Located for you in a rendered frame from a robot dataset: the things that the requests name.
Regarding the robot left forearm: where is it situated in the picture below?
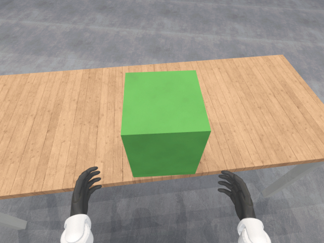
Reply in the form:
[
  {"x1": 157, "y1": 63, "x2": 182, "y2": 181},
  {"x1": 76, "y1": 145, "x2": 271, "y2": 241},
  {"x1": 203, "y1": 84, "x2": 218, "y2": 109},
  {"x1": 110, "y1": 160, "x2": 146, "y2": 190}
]
[{"x1": 60, "y1": 214, "x2": 94, "y2": 243}]

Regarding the table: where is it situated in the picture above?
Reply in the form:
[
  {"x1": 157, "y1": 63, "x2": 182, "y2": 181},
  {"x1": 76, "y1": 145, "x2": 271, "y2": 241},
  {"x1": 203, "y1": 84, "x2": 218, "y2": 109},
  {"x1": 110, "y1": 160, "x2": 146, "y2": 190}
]
[{"x1": 0, "y1": 55, "x2": 324, "y2": 230}]

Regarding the robot right forearm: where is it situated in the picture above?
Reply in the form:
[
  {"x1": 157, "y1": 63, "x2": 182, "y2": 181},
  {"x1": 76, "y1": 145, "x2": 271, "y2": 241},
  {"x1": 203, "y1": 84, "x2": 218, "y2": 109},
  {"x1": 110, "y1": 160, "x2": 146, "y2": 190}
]
[{"x1": 237, "y1": 218, "x2": 271, "y2": 243}]

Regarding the right robot hand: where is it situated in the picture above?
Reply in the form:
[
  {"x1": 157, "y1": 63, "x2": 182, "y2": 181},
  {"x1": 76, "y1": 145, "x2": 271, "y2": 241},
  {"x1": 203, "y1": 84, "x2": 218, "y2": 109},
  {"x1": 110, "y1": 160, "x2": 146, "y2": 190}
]
[{"x1": 218, "y1": 171, "x2": 256, "y2": 220}]

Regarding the carton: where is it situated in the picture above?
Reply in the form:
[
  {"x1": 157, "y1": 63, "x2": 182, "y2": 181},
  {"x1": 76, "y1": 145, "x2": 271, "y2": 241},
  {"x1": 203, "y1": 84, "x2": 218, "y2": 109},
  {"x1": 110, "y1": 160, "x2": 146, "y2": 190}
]
[{"x1": 121, "y1": 70, "x2": 211, "y2": 177}]

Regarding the left robot hand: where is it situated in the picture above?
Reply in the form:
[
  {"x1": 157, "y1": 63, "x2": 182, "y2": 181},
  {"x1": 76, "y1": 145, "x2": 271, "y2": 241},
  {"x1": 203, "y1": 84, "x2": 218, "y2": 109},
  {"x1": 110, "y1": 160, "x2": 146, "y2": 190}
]
[{"x1": 70, "y1": 167, "x2": 102, "y2": 216}]

